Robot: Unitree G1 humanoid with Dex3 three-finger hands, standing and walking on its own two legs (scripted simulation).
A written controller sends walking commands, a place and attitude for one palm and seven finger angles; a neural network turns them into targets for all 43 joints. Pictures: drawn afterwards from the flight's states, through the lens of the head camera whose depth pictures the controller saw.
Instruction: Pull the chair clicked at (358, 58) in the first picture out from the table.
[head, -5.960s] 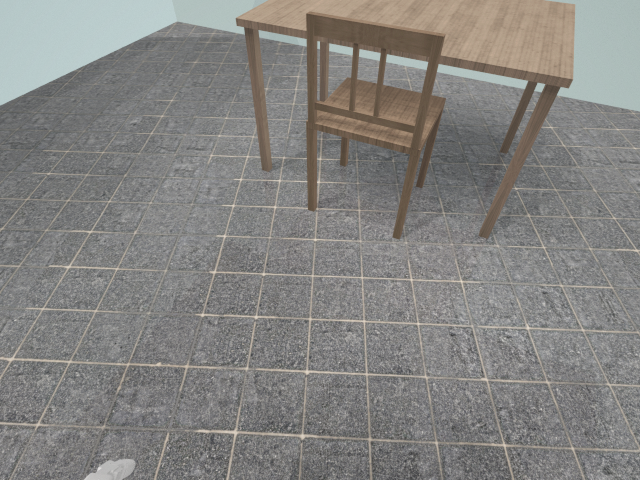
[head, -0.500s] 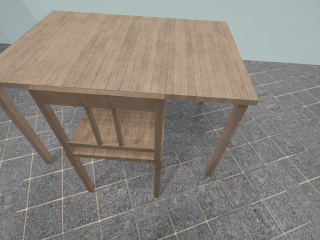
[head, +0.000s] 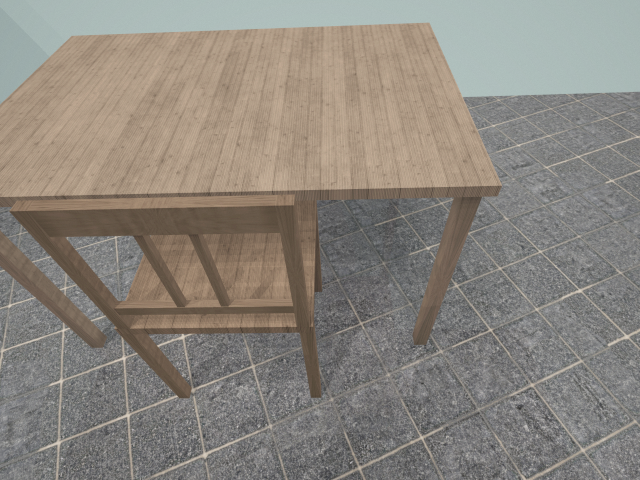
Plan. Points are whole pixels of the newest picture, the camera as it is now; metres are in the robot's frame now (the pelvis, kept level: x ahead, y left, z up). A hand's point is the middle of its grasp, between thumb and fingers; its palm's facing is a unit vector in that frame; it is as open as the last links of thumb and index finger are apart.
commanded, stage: look again from close up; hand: left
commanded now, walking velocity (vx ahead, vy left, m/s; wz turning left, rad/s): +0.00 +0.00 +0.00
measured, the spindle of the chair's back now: (162, 271) +0.48 +0.32 -0.10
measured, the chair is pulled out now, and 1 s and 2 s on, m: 0.00 0.00 0.00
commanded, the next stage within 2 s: shuffle to correct the standing spot in 0.72 s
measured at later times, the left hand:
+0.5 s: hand out of the picture -0.01 +0.17 -0.16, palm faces +0.02 -0.98 -0.22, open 7.4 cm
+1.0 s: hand out of the picture -0.03 +0.19 -0.17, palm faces +0.05 -0.98 -0.18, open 7.4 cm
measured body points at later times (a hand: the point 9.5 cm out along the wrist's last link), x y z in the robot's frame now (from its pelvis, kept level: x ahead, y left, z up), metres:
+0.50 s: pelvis -0.02 +0.00 +0.01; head -0.02 -0.02 +0.46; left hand -0.01 +0.23 -0.14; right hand -0.03 -0.21 -0.16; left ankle -0.05 +0.14 -0.73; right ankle -0.03 -0.09 -0.73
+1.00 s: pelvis -0.02 +0.02 +0.00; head -0.02 +0.01 +0.45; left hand -0.03 +0.24 -0.15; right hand -0.06 -0.19 -0.16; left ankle -0.05 +0.14 -0.73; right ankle -0.03 -0.09 -0.73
